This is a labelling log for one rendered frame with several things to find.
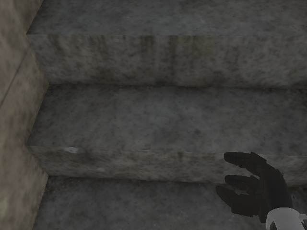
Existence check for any robot right hand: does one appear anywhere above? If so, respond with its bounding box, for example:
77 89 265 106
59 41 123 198
215 151 295 223

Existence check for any robot right forearm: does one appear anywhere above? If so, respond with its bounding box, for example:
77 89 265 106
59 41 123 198
266 207 307 230

